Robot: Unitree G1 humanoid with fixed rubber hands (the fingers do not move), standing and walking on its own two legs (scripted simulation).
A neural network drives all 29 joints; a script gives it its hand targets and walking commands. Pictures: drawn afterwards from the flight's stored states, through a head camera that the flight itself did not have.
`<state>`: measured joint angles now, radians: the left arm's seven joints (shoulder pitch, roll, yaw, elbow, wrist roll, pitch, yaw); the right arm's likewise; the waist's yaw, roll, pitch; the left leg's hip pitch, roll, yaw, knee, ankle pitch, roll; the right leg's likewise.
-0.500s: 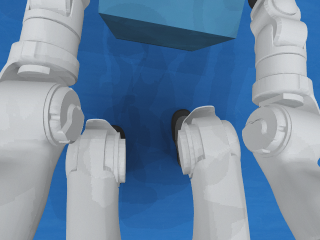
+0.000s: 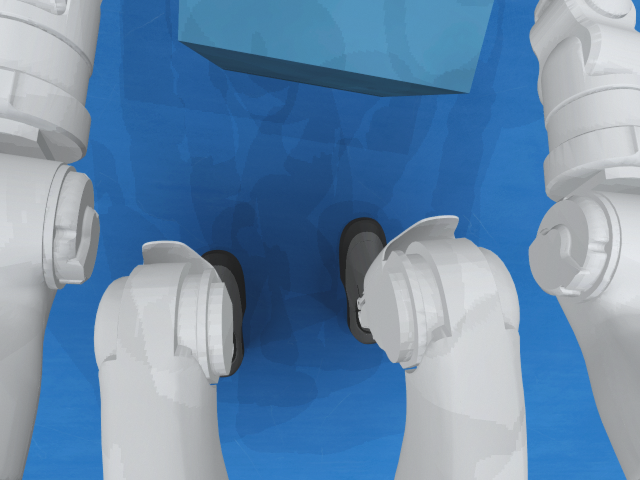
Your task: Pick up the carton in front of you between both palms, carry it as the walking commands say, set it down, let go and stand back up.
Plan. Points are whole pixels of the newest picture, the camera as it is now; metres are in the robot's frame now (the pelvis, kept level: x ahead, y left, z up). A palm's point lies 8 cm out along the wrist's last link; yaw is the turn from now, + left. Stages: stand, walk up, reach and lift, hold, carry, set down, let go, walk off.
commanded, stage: set down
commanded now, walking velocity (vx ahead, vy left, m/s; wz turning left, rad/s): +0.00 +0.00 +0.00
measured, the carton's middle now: out of the picture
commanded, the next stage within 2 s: let go in 1.04 s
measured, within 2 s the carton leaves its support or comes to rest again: neither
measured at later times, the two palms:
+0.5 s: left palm out of the picture +0.61 +0.11 -0.01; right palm out of the picture +0.53 -0.26 -0.01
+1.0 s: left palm out of the picture +0.61 +0.12 +0.15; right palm out of the picture +0.53 -0.27 +0.15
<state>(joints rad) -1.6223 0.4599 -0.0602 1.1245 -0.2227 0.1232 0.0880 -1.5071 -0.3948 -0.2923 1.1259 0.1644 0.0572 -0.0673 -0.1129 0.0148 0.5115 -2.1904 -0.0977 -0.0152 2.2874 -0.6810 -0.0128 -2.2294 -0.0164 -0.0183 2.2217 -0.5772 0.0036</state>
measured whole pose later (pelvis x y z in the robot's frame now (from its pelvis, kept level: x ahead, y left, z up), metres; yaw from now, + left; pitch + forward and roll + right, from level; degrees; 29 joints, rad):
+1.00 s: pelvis +0.02 +0.00 +0.24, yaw -1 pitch +48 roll +1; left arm -1.37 0.36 0.20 0.98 0.00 0.25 0.03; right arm -1.22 -0.28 -0.38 0.83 0.05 0.23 -0.03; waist -0.12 0.04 -0.02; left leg -1.74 -0.07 -0.04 1.34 -0.43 -0.01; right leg -1.78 0.03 0.03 1.30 -0.35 0.01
